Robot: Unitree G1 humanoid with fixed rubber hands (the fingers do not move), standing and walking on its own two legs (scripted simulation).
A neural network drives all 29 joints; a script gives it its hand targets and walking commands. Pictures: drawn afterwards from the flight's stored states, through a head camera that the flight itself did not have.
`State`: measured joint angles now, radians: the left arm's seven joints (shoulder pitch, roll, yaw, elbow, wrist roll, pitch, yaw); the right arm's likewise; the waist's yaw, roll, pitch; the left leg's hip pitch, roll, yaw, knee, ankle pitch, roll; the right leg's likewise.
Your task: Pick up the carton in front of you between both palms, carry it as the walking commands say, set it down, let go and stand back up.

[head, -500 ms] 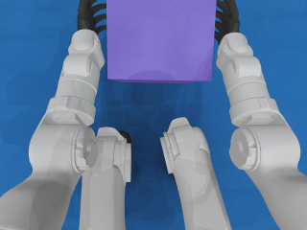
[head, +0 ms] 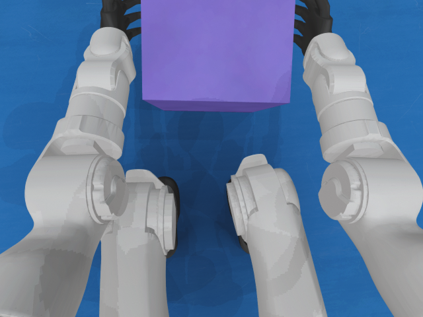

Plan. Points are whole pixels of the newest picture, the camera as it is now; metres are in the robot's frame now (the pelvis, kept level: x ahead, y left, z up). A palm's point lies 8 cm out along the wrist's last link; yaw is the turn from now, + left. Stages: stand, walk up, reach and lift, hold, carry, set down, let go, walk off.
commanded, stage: set down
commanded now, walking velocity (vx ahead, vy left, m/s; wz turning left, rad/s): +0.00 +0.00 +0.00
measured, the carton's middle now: (212, 53) +0.51 -0.04 -0.23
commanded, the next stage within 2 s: let go in 1.62 s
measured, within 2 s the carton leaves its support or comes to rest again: neither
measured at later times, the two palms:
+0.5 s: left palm (90, 39) +0.54 +0.15 -0.18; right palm (328, 43) +0.50 -0.23 -0.17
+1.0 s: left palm out of the picture +0.55 +0.14 -0.03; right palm out of the picture +0.51 -0.24 -0.03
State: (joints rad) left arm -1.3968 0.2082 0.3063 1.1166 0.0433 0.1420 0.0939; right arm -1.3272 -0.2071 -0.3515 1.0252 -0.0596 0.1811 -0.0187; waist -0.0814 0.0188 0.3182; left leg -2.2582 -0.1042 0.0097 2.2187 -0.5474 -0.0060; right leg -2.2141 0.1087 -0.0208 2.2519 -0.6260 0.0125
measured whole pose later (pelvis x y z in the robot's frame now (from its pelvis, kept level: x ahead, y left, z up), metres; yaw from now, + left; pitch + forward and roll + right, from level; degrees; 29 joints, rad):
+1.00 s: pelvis +0.00 +0.00 +0.08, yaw -1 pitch +40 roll +1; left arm -1.26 0.29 0.21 0.97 -0.09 0.15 0.11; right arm -1.23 -0.31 -0.21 0.96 0.14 0.14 -0.08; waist -0.06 0.03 0.10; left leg -2.13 -0.06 0.02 1.95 -0.52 0.01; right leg -2.12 0.07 -0.01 1.98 -0.56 -0.02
